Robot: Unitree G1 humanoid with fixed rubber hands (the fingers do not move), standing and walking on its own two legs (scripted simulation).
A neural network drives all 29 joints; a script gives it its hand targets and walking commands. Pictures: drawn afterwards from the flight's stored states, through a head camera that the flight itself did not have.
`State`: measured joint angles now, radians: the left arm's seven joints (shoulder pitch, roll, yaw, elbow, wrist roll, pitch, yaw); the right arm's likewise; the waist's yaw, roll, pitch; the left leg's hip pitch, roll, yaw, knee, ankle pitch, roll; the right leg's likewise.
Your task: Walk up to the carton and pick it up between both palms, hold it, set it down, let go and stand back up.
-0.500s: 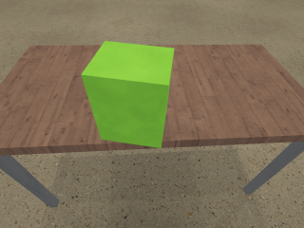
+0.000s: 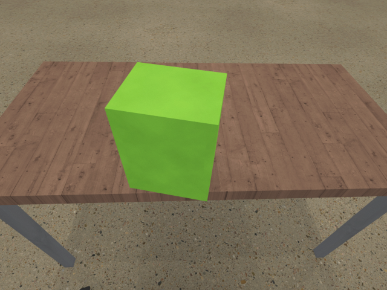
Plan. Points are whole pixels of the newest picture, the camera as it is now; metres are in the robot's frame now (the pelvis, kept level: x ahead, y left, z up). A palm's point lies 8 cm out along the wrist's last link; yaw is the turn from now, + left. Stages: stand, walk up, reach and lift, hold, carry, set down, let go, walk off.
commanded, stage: walk up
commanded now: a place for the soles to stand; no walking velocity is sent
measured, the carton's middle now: (174, 135) +0.45 +0.05 +0.08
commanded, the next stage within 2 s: none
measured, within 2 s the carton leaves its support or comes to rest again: neither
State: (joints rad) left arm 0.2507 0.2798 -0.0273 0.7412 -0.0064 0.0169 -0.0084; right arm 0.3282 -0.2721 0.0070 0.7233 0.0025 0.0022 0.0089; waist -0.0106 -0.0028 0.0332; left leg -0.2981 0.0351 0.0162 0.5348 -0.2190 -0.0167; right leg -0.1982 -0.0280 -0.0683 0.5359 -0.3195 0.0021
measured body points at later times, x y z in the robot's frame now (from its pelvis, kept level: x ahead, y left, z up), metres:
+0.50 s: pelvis +0.03 +0.04 -0.01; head +0.03 +0.05 +0.44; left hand +0.03 +0.31 -0.14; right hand +0.10 -0.23 -0.12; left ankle +0.07 +0.14 -0.74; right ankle -0.02 -0.12 -0.73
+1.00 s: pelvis +0.08 +0.03 +0.00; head +0.09 +0.02 +0.45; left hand +0.17 +0.29 -0.11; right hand +0.16 -0.21 -0.13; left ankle +0.07 +0.15 -0.73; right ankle +0.10 -0.08 -0.73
